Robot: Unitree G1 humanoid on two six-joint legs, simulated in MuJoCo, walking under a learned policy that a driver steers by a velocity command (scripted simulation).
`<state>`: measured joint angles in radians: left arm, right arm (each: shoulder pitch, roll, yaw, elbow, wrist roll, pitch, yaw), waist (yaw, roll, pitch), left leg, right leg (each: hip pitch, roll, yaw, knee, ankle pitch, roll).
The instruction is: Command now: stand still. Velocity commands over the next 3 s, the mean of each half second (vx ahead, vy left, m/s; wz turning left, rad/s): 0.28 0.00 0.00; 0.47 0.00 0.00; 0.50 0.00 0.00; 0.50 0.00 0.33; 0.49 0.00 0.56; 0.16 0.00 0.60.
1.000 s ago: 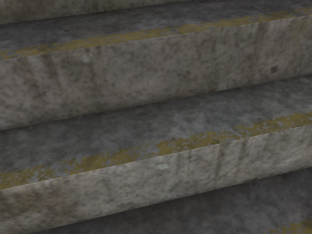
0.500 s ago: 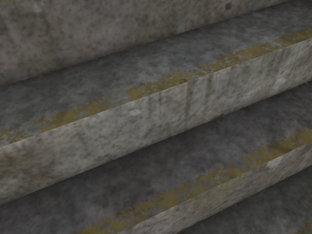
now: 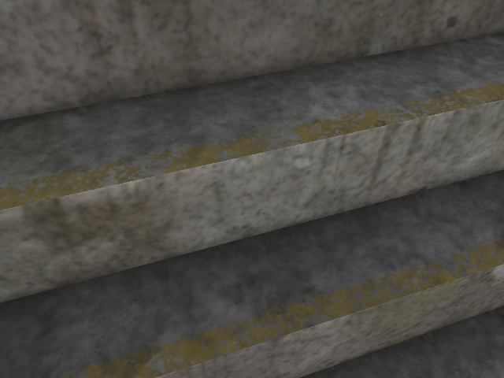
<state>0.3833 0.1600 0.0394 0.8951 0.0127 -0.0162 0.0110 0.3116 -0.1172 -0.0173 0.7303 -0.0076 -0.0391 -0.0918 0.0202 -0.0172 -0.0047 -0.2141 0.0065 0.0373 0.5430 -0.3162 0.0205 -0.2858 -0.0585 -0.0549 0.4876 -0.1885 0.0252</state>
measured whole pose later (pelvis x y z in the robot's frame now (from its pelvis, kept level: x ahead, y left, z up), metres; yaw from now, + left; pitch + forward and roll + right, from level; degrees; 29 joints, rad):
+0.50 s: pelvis +0.06 -0.03 +0.00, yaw +2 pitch +3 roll -1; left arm 0.52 0.13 0.04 0.98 0.05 -0.10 0.01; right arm 0.16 -0.13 -0.03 0.74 -0.02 -0.07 -0.02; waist 0.02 0.03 -0.06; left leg -0.95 -0.02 0.01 2.31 -0.23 0.13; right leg -0.23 0.02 -0.16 0.48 -0.29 -0.06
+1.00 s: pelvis +0.14 +0.00 +0.15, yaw +4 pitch +1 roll +1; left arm 0.19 0.13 0.04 0.71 0.02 -0.06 0.00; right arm 0.26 -0.22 -0.06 1.08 -0.03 -0.06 -0.03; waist 0.08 0.02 -0.05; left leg -0.67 0.08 0.16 1.09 -0.47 0.07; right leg -1.03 0.10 0.15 1.98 0.06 -0.10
